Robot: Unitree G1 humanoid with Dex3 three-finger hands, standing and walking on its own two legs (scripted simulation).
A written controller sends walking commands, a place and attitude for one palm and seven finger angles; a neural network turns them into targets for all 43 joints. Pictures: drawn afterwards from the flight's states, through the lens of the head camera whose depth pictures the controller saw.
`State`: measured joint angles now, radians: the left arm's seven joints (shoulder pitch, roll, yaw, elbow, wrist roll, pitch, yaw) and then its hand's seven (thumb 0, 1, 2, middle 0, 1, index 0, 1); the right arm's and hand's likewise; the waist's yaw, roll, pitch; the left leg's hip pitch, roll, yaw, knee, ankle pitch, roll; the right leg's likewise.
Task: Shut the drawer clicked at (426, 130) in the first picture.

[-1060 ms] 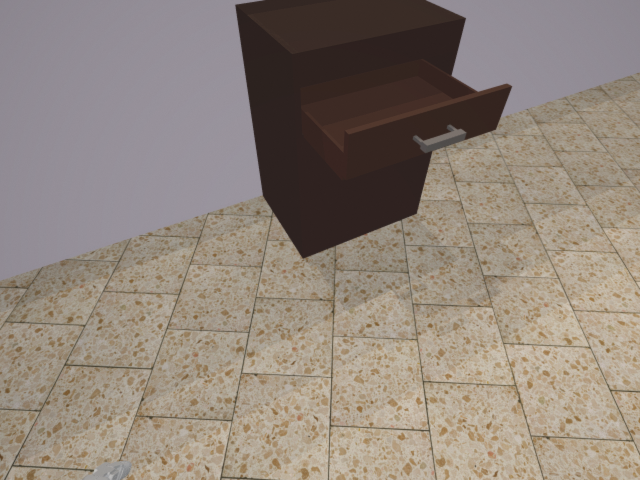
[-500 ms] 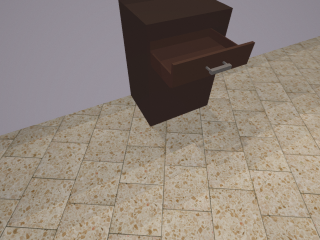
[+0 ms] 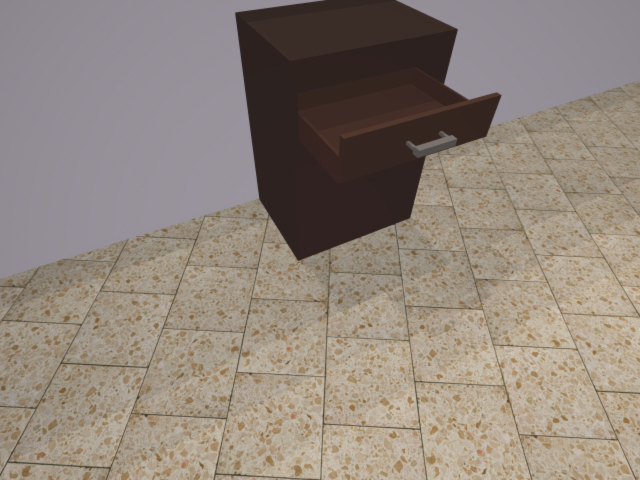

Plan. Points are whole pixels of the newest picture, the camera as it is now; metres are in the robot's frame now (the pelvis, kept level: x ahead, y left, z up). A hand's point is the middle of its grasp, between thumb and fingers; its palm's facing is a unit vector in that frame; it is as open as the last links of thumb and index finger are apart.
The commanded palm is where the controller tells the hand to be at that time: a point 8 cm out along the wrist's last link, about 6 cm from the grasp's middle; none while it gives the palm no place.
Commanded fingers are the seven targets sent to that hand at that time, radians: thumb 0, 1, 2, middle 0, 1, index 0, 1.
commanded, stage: look at it before walking up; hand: left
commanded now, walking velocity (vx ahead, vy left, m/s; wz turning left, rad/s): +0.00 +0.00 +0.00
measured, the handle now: (430, 142) +1.00 -0.25 -0.12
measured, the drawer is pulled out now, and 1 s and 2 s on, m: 0.26 0.26 0.26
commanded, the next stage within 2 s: walk to a spot facing it in 0.38 s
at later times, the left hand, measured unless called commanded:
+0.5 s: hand out of the picture +0.07 +0.25 -0.16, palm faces -0.02 -0.94 -0.33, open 7.4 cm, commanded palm none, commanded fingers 0.00 0.90 0.90 -0.20 -0.30 -0.20 -0.30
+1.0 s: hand out of the picture +0.04 +0.17 -0.18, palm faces -0.15 -0.95 -0.27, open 7.4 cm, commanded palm none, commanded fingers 0.00 0.90 0.90 -0.20 -0.30 -0.20 -0.30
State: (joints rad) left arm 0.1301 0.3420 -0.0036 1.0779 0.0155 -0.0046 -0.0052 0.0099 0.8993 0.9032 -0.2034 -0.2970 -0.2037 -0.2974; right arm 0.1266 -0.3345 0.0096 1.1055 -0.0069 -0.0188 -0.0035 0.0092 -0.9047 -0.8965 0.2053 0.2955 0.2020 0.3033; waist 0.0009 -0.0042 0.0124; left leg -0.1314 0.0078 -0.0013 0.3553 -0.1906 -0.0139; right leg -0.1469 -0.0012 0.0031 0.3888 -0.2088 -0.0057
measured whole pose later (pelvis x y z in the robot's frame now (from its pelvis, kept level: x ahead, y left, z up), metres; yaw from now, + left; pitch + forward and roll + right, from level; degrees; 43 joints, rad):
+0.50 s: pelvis +0.00 +0.00 +0.00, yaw +0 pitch -2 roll +0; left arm 0.15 0.34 0.00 1.09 0.02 -0.01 0.00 0.01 0.90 0.90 -0.20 -0.30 -0.20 -0.30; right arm 0.13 -0.33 0.01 1.12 0.00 -0.02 0.00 0.01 -0.90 -0.90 0.21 0.30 0.20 0.30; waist 0.00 -0.01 0.02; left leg -0.12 0.00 0.00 0.34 -0.18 -0.01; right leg -0.13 0.00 0.00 0.36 -0.20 0.00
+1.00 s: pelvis -0.02 -0.02 -0.02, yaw -12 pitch -2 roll +2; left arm 0.28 0.20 0.04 0.94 0.02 0.04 0.00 0.01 0.90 0.90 -0.20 -0.30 -0.20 -0.30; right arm 0.18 -0.23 -0.05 0.98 -0.01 0.06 -0.02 0.01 -0.91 -0.90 0.20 0.30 0.20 0.30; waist 0.03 0.02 0.09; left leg -0.41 0.05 0.04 1.03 -0.46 -0.04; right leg -0.31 0.04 -0.01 0.64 -0.30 -0.07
